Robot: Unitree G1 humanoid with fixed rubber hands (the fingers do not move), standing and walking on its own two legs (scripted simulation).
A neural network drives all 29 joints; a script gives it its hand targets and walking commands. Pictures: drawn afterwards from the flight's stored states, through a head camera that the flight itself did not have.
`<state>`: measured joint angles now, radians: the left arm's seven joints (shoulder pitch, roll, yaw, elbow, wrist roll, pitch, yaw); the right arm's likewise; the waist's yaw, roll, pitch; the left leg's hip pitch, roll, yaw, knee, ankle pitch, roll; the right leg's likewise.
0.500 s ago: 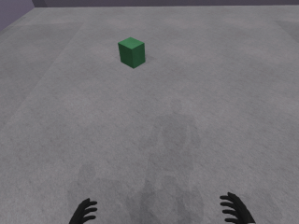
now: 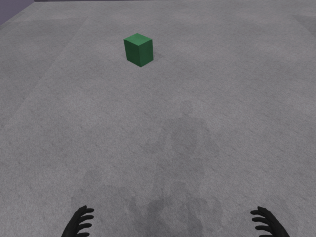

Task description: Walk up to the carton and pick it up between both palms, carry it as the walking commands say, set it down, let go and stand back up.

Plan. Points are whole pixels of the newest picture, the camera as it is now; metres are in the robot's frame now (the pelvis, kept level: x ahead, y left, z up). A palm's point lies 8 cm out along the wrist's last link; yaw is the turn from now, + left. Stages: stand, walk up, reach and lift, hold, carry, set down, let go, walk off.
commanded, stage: stand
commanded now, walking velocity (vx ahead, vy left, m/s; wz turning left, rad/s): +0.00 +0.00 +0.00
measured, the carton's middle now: (139, 49) +2.13 +0.21 -0.62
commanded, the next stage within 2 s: walk up in 1.66 s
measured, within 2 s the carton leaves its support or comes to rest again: neither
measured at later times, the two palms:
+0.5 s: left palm out of the picture +0.16 +0.25 -0.07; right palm out of the picture +0.13 -0.28 -0.08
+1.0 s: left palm out of the picture +0.16 +0.26 -0.07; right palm out of the picture +0.13 -0.28 -0.09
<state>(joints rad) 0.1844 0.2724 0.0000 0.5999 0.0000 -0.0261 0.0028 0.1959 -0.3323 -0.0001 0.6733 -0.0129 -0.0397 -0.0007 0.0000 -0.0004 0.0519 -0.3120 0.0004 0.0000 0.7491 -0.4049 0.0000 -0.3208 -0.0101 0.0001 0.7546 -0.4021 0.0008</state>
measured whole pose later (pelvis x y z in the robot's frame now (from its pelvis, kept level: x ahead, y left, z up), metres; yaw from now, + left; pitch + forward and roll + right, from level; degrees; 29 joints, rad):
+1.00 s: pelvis +0.00 +0.00 +0.00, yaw +0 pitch -2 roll +0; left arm 0.18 0.29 0.00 0.62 0.00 -0.03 0.00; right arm 0.16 -0.35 0.00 0.77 -0.01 -0.05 0.00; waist 0.00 0.00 0.05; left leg -0.31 0.00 0.00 0.75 -0.40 0.00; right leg -0.32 -0.01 0.00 0.75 -0.40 0.00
